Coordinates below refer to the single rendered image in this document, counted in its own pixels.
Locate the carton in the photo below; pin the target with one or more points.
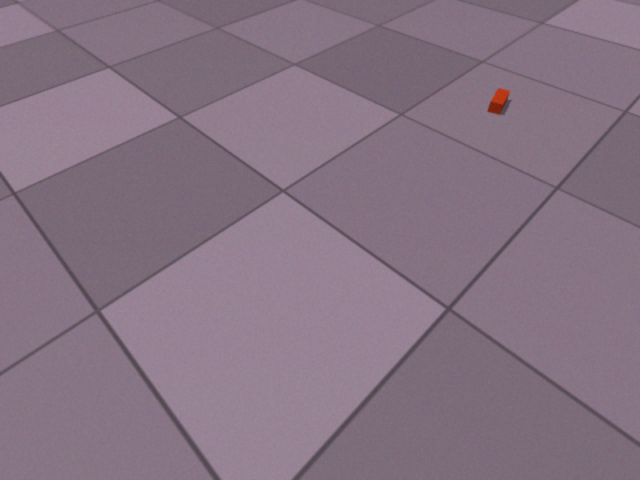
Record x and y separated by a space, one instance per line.
498 101

